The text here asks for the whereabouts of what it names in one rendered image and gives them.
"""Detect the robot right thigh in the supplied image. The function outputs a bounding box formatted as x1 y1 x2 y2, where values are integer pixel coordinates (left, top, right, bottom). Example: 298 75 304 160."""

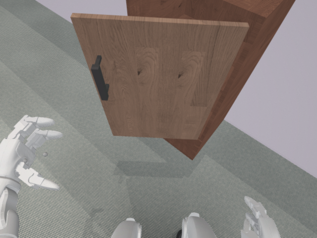
182 216 217 238

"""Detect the robot left thigh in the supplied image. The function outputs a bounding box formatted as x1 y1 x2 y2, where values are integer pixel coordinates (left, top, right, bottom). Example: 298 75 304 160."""
111 221 142 238

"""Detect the robot thigh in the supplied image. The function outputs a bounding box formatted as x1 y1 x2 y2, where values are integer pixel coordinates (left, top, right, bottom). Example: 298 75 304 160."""
182 216 217 238
111 221 142 238

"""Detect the robot left hand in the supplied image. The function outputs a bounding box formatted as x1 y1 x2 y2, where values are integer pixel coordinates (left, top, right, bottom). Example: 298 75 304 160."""
0 115 63 190

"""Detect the robot right hand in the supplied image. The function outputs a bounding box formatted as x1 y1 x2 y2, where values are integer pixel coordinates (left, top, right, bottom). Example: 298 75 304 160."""
241 196 281 238

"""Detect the left robot forearm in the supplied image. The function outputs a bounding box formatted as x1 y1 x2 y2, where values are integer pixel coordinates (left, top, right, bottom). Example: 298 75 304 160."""
0 177 21 238

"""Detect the handle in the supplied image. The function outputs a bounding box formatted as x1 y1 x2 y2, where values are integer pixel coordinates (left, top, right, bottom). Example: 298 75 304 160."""
91 55 109 101

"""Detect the cupboard door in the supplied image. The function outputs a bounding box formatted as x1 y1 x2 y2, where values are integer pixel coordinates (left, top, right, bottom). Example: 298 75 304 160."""
70 13 249 140

